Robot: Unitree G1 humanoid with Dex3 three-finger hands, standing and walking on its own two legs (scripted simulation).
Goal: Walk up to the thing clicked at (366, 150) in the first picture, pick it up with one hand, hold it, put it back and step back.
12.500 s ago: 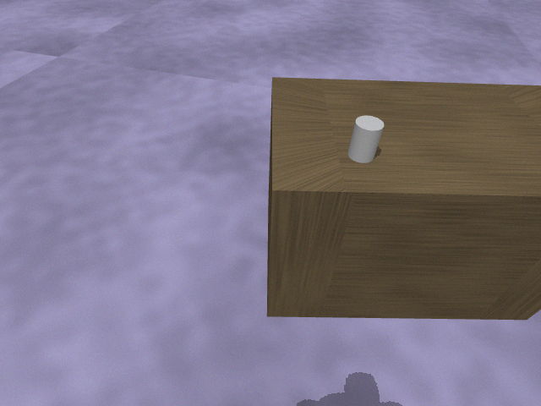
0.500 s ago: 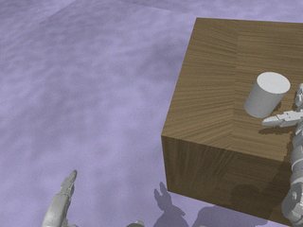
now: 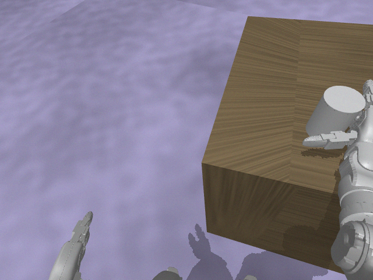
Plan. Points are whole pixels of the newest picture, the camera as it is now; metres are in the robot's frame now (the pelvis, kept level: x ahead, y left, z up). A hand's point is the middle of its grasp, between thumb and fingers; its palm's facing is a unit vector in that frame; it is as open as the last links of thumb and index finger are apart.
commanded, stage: close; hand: right
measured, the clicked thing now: (332, 116) +0.52 -0.22 +0.06
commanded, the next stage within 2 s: settle in 0.62 s
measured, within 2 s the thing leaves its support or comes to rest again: leaves its support in 1.06 s
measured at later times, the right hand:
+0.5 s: hand (336, 113) +0.51 -0.22 +0.07, palm faces +0.25 +0.97 +0.02, open 11.5 cm
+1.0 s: hand (335, 116) +0.50 -0.22 +0.08, palm faces +0.23 +0.97 +0.00, open 10.4 cm
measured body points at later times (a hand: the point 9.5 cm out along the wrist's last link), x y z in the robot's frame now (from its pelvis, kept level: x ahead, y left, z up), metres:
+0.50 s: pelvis +0.01 +0.00 +0.00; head +0.11 -0.03 +0.44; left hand +0.16 +0.28 +0.00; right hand +0.49 -0.27 +0.08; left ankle +0.00 +0.15 -0.66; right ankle +0.03 -0.12 -0.66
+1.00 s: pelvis +0.00 +0.00 +0.01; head +0.10 -0.04 +0.44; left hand +0.16 +0.27 +0.00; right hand +0.48 -0.27 +0.08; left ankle +0.00 +0.15 -0.66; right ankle +0.03 -0.12 -0.66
